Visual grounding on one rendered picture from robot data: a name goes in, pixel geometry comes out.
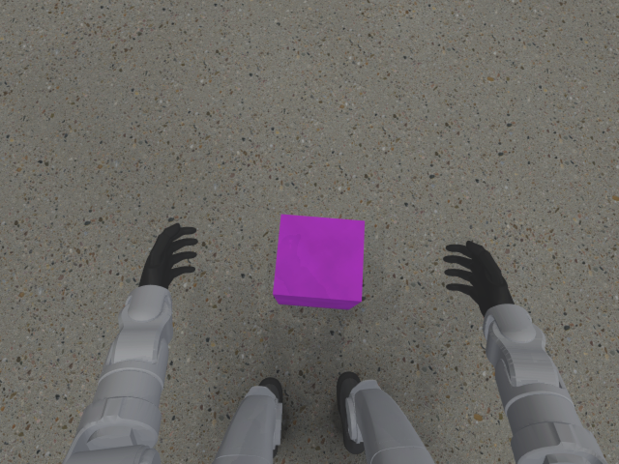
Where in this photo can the robot left foot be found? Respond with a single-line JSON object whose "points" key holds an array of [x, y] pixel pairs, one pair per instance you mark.
{"points": [[275, 387]]}

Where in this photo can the robot right hand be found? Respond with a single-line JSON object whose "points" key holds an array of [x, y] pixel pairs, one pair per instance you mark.
{"points": [[489, 286]]}

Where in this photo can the robot left forearm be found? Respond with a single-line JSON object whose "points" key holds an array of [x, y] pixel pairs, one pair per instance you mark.
{"points": [[125, 409]]}

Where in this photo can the left robot upper arm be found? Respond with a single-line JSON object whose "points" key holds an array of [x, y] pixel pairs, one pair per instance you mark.
{"points": [[138, 454]]}

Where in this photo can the left robot thigh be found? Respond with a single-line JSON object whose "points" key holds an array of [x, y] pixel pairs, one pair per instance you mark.
{"points": [[253, 432]]}

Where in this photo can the robot right forearm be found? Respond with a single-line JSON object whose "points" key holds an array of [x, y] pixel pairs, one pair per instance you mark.
{"points": [[546, 428]]}

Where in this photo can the robot left hand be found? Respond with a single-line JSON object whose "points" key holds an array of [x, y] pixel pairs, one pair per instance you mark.
{"points": [[157, 269]]}

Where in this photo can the carton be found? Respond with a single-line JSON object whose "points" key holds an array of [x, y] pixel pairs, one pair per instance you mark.
{"points": [[319, 262]]}

